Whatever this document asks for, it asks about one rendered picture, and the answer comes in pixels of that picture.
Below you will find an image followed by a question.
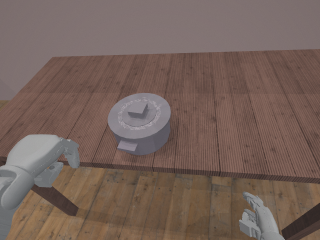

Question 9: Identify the robot left hand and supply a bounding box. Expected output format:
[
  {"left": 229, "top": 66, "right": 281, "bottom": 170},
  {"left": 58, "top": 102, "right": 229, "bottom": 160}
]
[{"left": 5, "top": 134, "right": 80, "bottom": 188}]

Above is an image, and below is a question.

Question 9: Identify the table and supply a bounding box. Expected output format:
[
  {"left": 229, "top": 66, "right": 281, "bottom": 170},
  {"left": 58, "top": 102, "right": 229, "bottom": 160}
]
[{"left": 0, "top": 49, "right": 320, "bottom": 240}]

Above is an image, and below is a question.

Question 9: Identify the robot right hand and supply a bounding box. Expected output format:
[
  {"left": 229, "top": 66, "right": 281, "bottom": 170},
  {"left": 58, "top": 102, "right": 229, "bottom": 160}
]
[{"left": 239, "top": 191, "right": 280, "bottom": 240}]

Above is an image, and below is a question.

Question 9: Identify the robot left forearm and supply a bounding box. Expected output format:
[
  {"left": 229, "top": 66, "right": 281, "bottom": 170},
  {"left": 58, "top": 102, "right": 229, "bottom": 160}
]
[{"left": 0, "top": 165, "right": 35, "bottom": 240}]

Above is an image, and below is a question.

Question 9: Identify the pot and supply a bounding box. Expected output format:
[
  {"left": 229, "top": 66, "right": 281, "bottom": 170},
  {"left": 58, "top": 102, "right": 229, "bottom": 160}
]
[{"left": 113, "top": 121, "right": 171, "bottom": 156}]

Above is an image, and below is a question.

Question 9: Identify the knob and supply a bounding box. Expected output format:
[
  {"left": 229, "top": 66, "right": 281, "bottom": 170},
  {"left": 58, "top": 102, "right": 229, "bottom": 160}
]
[{"left": 127, "top": 101, "right": 148, "bottom": 118}]

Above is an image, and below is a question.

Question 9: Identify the lid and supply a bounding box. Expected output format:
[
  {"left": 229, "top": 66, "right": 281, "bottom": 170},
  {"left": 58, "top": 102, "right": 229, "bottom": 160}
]
[{"left": 107, "top": 93, "right": 171, "bottom": 141}]

